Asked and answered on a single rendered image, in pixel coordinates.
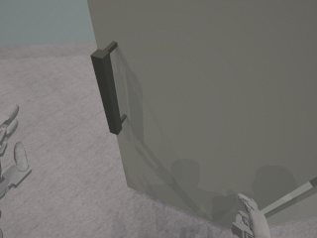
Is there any fridge door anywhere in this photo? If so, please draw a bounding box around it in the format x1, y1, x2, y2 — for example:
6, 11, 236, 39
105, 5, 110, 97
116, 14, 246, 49
87, 0, 317, 229

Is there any robot right hand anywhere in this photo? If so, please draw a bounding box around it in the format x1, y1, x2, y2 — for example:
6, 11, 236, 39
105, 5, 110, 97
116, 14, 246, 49
232, 193, 271, 238

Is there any handle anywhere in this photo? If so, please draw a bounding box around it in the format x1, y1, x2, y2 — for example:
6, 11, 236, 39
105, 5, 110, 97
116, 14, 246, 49
90, 41, 127, 135

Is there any robot left hand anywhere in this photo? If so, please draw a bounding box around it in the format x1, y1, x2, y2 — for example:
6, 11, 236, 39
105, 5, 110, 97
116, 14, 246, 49
0, 103, 33, 199

